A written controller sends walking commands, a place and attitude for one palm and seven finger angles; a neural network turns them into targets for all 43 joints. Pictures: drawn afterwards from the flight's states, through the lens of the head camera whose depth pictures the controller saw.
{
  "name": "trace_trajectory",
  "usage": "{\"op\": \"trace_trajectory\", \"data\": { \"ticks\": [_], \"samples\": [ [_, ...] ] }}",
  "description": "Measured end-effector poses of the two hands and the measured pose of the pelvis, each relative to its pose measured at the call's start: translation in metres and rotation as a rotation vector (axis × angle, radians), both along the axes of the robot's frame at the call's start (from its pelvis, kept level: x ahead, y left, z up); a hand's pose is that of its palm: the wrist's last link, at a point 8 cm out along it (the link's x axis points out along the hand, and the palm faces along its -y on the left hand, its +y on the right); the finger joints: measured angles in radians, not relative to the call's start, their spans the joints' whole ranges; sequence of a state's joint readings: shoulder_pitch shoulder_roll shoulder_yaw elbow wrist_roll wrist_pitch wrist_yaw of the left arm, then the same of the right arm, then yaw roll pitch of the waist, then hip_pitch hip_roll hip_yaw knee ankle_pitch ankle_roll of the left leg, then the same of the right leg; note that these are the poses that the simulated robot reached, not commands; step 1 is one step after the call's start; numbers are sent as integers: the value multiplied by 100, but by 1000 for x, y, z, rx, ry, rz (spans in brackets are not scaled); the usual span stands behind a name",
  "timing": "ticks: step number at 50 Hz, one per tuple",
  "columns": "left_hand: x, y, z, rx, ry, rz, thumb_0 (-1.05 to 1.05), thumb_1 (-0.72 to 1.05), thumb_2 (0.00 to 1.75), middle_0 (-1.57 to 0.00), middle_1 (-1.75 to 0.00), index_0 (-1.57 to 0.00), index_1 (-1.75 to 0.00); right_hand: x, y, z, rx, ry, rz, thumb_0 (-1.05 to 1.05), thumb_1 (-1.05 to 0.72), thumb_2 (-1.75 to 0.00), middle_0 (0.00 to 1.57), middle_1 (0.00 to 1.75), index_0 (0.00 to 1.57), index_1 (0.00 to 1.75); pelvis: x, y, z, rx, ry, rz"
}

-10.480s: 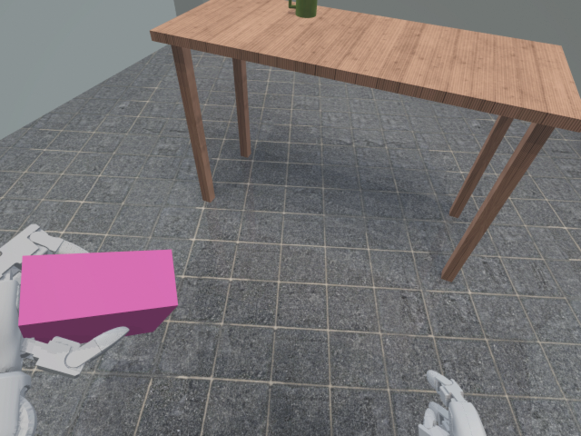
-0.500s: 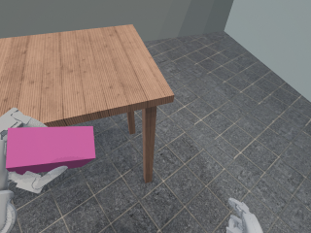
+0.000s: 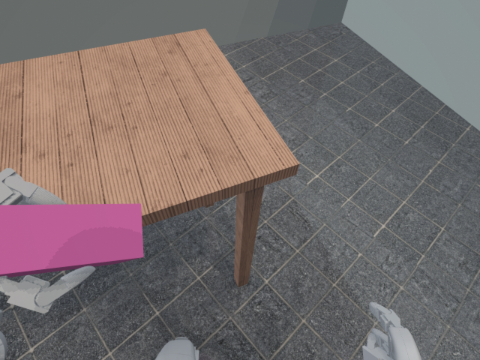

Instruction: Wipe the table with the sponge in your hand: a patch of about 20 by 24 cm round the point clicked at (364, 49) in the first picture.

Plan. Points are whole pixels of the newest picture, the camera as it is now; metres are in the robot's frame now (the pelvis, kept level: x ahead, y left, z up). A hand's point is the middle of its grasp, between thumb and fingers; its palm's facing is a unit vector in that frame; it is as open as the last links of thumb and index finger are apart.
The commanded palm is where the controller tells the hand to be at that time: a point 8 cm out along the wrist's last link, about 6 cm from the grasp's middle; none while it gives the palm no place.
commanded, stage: shuffle to correct the standing spot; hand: left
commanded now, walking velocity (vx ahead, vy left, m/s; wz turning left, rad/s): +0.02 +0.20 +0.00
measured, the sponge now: (90, 239) +0.23 +0.20 +0.15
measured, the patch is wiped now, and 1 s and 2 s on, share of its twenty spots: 0.00 0.00 0.00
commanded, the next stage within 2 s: come to a stop and stand still in 1.78 s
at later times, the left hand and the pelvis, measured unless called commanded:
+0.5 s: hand out of the picture +0.24 +0.37 +0.17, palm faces +0.42 -0.78 -0.46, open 10.1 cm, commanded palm +0.17 +0.40 +0.20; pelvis +0.02 +0.12 +0.00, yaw +1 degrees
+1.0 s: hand out of the picture +0.18 +0.45 +0.17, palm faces +0.44 -0.80 -0.40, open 10.1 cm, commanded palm +0.12 +0.49 +0.20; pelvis -0.03 +0.20 +0.02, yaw +1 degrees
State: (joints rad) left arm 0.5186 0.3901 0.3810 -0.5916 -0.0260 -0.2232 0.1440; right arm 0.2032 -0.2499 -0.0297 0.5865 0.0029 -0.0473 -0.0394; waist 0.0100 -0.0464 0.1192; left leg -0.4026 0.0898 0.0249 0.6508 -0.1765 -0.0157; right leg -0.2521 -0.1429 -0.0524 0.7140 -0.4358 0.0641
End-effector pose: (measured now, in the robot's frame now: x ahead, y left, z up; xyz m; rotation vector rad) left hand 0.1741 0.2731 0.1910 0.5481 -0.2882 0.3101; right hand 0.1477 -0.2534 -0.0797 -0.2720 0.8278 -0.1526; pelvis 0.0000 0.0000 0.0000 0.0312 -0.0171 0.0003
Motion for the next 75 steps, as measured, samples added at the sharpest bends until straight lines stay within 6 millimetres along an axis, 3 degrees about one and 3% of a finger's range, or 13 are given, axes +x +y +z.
{"op": "trace_trajectory", "data": {
  "ticks": [7,15,20,27,32,36,40,45,50,56,63,71,75],
  "samples": [
    [28,38,14,72,-94,-2,-1,-50,101,-71,-137,-74,-136,22,57,-5,91,-102,-15,1,-90,-90,20,30,19,30,3,28,-7,14,-1,-9],
    [20,47,22,40,-15,-14,-1,-50,101,-71,-137,-74,-136,17,102,-15,188,-36,37,1,-90,-90,20,30,20,30,14,58,4,8,23,-2],
    [19,92,12,50,61,50,-1,-50,101,-71,-137,-74,-136,11,116,-6,126,31,23,1,-90,-90,20,30,20,30,20,83,14,29,38,-4],
    [28,143,-9,-34,-13,62,-1,-50,101,-71,-137,-74,-136,26,141,3,28,-53,-13,1,-90,-90,20,30,20,30,13,128,-1,17,6,2],
    [18,142,14,-22,-80,-20,-1,-50,101,-71,-137,-74,-136,31,173,19,70,-147,30,1,-90,-90,20,30,20,30,4,142,4,-8,9,3],
    [0,144,39,64,-119,-44,-1,-50,101,-71,-137,-74,-136,30,192,15,116,-184,63,1,-90,-90,20,30,20,30,-2,151,2,-2,22,-1],
    [-15,164,42,92,-64,27,-1,-50,101,-71,-137,-74,-136,18,205,0,155,-133,70,1,-90,-90,20,30,20,30,-9,163,5,-19,18,6],
    [-28,201,12,-31,61,165,-1,-50,101,-71,-137,-74,-136,-13,213,-2,150,-24,56,1,-90,-90,20,30,20,30,-16,179,19,34,16,2],
    [-32,212,-8,-123,93,147,-1,-50,101,-72,-137,-74,-136,-37,219,3,64,24,42,1,-90,-90,20,30,20,30,-28,202,23,54,6,26],
    [-38,235,15,-47,-65,-34,-1,-50,101,-72,-137,-74,-136,-42,241,10,-33,-52,-25,1,-90,-90,20,30,20,30,-44,249,4,12,2,31],
    [-54,283,31,54,-103,27,-1,-50,101,-72,-137,-74,-136,-51,296,13,84,-92,-30,1,-90,-90,20,30,20,30,-53,266,9,4,16,19],
    [-70,285,17,-31,-30,116,-1,-50,102,-72,-137,-74,-135,-52,331,-14,166,-56,66,1,-90,-90,20,30,20,30,-56,277,5,-8,16,23],
    [-65,286,10,-98,-3,109,-1,-51,102,-72,-137,-74,-135,-54,331,-7,150,-14,82,1,-90,-90,20,30,20,30,-57,280,15,13,5,24]
  ]
}}
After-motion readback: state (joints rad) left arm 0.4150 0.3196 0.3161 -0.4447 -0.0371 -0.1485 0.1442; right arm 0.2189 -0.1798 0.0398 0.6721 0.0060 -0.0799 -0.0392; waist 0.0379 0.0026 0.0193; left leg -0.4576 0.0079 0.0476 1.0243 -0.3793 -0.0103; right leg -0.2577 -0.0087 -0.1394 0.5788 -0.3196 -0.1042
